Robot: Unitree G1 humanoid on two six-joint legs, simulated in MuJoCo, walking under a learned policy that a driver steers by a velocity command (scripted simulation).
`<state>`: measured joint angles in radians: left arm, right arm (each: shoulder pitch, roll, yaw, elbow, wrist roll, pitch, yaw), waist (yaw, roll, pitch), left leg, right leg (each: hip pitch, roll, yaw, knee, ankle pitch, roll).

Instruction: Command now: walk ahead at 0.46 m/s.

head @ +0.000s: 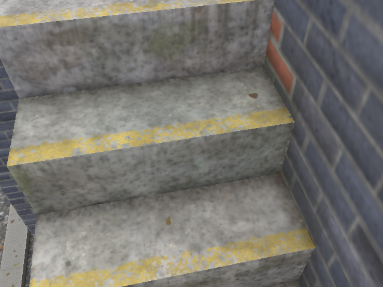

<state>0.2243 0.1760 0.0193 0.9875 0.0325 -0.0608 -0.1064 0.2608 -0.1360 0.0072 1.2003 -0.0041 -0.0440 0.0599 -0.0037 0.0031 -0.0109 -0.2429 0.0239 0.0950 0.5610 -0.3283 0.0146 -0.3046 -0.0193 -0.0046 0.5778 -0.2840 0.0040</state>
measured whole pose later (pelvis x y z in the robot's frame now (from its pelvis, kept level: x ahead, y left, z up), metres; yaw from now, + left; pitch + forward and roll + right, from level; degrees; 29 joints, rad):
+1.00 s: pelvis +0.03 -0.01 +0.00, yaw +0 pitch +1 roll +0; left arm 0.19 0.17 0.00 1.00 0.01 -0.07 -0.11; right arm 0.25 -0.15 0.03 1.17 0.00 -0.03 0.06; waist -0.01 0.01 -0.01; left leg -0.26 0.05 0.07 0.59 -0.35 -0.01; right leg -0.34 -0.01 -0.02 0.58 -0.26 0.00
